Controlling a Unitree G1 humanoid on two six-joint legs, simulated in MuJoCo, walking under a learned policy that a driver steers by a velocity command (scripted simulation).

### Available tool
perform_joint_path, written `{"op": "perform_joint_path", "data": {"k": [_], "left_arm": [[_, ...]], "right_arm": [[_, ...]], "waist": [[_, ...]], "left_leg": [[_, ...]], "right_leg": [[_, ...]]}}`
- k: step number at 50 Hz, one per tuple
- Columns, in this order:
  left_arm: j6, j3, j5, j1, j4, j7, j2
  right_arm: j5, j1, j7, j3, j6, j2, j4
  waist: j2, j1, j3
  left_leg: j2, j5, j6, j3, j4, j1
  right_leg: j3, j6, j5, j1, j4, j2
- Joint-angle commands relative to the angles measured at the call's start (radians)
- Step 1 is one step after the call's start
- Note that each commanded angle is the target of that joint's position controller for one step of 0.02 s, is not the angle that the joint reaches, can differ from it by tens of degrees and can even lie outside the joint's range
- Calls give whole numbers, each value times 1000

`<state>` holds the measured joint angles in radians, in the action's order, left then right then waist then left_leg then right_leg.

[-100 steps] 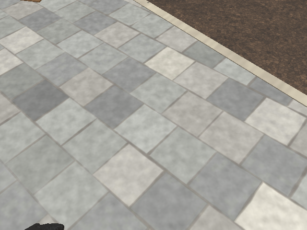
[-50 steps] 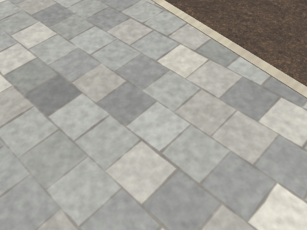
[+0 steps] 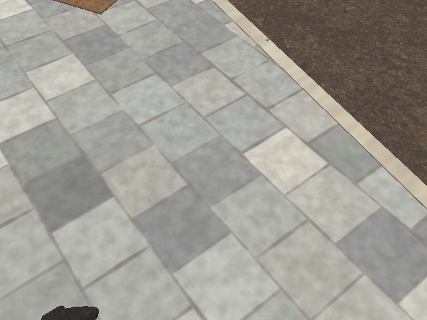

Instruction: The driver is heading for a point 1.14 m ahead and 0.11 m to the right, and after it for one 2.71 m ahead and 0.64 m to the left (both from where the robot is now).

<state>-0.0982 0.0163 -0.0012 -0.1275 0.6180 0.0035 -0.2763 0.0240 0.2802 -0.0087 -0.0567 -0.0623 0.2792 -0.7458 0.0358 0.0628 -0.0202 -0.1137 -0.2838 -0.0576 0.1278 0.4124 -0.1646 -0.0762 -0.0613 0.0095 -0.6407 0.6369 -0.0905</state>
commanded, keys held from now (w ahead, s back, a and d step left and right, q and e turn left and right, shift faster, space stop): w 0.68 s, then w+e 0.04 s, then e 0.28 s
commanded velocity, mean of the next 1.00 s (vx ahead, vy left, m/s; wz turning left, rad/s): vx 0.44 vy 0.00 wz -0.02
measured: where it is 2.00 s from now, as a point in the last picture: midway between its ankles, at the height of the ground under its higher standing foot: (204, 272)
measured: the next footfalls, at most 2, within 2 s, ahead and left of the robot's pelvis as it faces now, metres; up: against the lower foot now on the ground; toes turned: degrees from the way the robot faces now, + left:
right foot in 0.08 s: +0.23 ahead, -0.15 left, +0.00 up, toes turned +2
left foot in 0.62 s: +0.51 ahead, +0.10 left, +0.00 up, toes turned +3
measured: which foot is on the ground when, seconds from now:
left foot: down 0.00-0.10, up 0.12-0.60, down 0.62-1.00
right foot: up 0.00-0.06, down 0.08-0.62, up 0.64-1.00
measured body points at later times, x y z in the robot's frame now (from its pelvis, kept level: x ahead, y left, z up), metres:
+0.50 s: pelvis +0.27 -0.05 +0.01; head +0.30 -0.05 +0.45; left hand +0.26 +0.23 -0.11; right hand +0.50 -0.26 -0.08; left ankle +0.44 +0.12 -0.69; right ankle +0.19 -0.15 -0.74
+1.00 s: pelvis +0.51 +0.01 +0.00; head +0.55 +0.01 +0.45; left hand +0.69 +0.26 -0.10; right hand +0.57 -0.27 -0.12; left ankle +0.47 +0.10 -0.74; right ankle +0.66 -0.14 -0.69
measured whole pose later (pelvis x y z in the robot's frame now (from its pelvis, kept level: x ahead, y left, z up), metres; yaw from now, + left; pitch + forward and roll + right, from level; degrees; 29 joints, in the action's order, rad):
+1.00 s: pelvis +0.51 +0.01 +0.00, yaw -4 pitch +1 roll +2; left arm -0.03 0.05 0.01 -0.18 0.70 -0.02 -0.28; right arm -0.01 0.23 0.02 -0.05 -0.06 0.26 -0.84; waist 0.05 0.04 -0.05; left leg -0.06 -0.23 -0.06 -0.15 0.28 -0.07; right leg -0.03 -0.03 -0.01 -0.63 0.71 -0.07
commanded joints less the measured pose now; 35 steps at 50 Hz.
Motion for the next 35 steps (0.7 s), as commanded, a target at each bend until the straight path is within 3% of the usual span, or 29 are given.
{"op": "perform_joint_path", "data": {"k": [1, 3, 4, 5, 6, 7, 8, 9, 10, 12, 14, 17, 20, 23, 26, 28, 29, 30, 31, 32, 33, 34, 35], "left_arm": [[-21, 36, 13, 56, -86, -11, -109], [-25, 54, 11, -23, -70, -14, -127], [-28, 71, 2, -124, -49, -10, -157], [-29, 85, -13, -279, -37, -4, -215], [-17, 110, -17, -350, 8, -15, -300], [-15, 87, 4, -359, 5, -21, -193], [-11, 72, 5, -311, 1, -16, -145], [-6, 65, -7, -254, -7, -15, -137], [-4, 59, -10, -222, -4, -17, -122], [-11, 50, -10, -197, 4, -16, -98], [-16, 52, 1, -209, 26, -17, -102], [-7, 61, 6, -228, 56, -10, -132], [3, 66, 13, -255, 87, -5, -149], [12, 69, 19, -299, 123, -3, -162], [26, 74, 23, -318, 153, 0, -170], [36, 80, 25, -308, 163, 5, -184], [40, 83, 25, -291, 163, 8, -194], [45, 81, 26, -273, 162, 10, -194], [46, 70, 17, -267, 153, 14, -168], [35, 42, -4, -325, 120, 13, -89], [16, 24, 6, -390, 128, 8, -39], [3, 49, 33, -297, 120, 0, -138], [-2, 54, 45, -217, 97, -3, -158]], "right_arm": [[3, 38, 2, -39, -5, 162, 34], [-5, 23, 1, -36, 4, 155, 35], [-11, 26, -1, -25, 4, 119, 38], [-26, 41, -3, -2, 2, 58, 60], [4, 186, -2, 13, -17, 6, 67], [16, 138, 1, -5, -20, 106, 53], [17, 10, 0, -18, -20, 149, 77], [1, -56, 4, -11, -19, 127, 96], [-14, -82, 4, -11, -20, 111, 107], [-12, -49, 0, -11, -13, 84, 97], [-17, -42, 1, -6, -4, 62, 87], [-23, -132, 0, 5, -5, 36, 104], [-18, -221, -10, 13, -14, 20, 116], [-9, -307, -23, 14, -22, 25, 136], [-3, -357, -38, 9, -31, 38, 160], [-6, -340, -45, 2, -36, 57, 161], [-9, -292, -44, -7, -38, 76, 150], [-13, -183, -37, -25, -38, 104, 118], [-17, -19, -27, -48, -36, 155, 72], [-36, 129, -16, -69, -30, 246, 54], [-23, 158, -22, -63, -27, 237, 37], [-8, 119, -19, -42, -24, 161, 37], [-6, 44, -16, -32, -22, 133, 45]], "waist": [[-133, 6, 38], [-147, -50, 41], [-126, -99, 90], [9, -154, 230], [369, -97, 319], [218, -138, 264], [109, -158, 141], [29, -139, 87], [19, -121, 38], [72, -82, 38], [67, -72, 38], [33, -91, 15], [41, -123, -3], [40, -155, -28], [44, -154, -52], [50, -128, -38], [58, -96, -6], [52, -34, 61], [30, 36, 174], [-144, 49, 335], [-321, 24, 419], [-220, 45, 289], [-165, 25, 159]], "left_leg": [[267, 111, -153, 186, -64, -53], [267, 174, -120, 200, 14, -26], [215, 268, -90, 160, 151, -45], [142, 139, -43, 75, 457, -146], [5, -256, 31, -28, 796, -492], [56, -259, 31, 42, 909, -627], [103, -166, 21, 23, 931, -668], [143, -89, 19, -16, 898, -642], [171, -36, 21, -23, 834, -625], [200, 19, 31, -37, 751, -533], [201, 37, 46, -59, 684, -526], [209, 141, 69, -76, 495, -554], [194, 284, 75, -95, 304, -506], [171, 345, 70, -115, 193, -462], [162, 301, 38, -109, 128, -467], [149, 237, 9, -117, 95, -419], [126, 213, -9, -138, 79, -337], [97, 227, -35, -167, 48, -177], [136, 257, -74, -130, 72, 81], [388, 230, -188, 217, 101, 464], [505, 38, -280, 581, -46, 592], [468, -88, -238, 519, -94, 500], [444, -46, -203, 369, -119, 349]], "right_leg": [[32, 36, -10, 177, -77, 39], [60, 78, -79, 270, -124, 57], [51, 113, -92, 408, -133, 45], [-137, 180, -99, 631, -145, -123], [-638, 359, -344, 900, -290, -316], [-742, 344, -587, 894, -361, -307], [-579, 299, -566, 796, -361, -270], [-457, 282, -438, 689, -365, -224], [-377, 284, -322, 611, -381, -186], [-264, 270, -190, 541, -422, -130], [-198, 283, -76, 529, -443, -121], [-125, 287, 25, 547, -473, -119], [-57, 265, 34, 552, -481, -97], [-41, 260, 20, 571, -473, -109], [-55, 250, 54, 645, -441, -149], [-55, 234, 150, 691, -393, -166], [-41, 221, 285, 698, -334, -157], [-4, 201, 434, 678, -209, -122], [33, 168, 407, 566, -10, -73], [84, 108, 29, 229, 361, 38], [-17, 81, -604, -17, 577, 153], [-63, 86, -570, -126, 659, 90], [-29, 94, -467, -146, 637, 41]]}}
Velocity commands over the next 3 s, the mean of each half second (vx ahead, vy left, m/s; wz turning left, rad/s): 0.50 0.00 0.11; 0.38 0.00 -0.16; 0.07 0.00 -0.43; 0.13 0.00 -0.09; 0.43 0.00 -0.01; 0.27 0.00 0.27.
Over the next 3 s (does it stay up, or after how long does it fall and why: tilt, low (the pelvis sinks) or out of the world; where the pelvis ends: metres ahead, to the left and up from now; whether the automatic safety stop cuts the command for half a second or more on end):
stays up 1.05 -0.11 -0.01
